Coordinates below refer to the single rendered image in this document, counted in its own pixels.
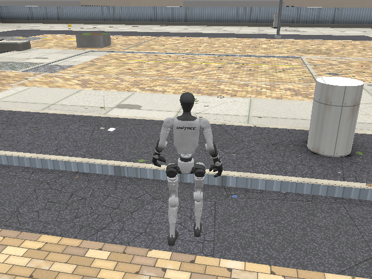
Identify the left robot upper arm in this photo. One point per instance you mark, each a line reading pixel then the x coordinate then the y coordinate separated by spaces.
pixel 168 122

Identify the left robot forearm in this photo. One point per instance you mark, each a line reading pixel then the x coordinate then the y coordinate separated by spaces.
pixel 157 151

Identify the right robot forearm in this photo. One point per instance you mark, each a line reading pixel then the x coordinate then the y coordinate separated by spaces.
pixel 215 156

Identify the left robot foot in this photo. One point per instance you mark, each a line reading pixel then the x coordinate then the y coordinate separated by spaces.
pixel 171 241

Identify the robot right hand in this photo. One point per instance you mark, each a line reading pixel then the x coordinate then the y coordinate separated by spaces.
pixel 216 168

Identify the robot left hand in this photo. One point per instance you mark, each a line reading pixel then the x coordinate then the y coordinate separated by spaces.
pixel 154 160

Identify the right robot upper arm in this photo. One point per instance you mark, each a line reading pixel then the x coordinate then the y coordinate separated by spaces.
pixel 204 123

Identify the robot left thigh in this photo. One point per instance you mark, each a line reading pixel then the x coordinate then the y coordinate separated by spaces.
pixel 172 178

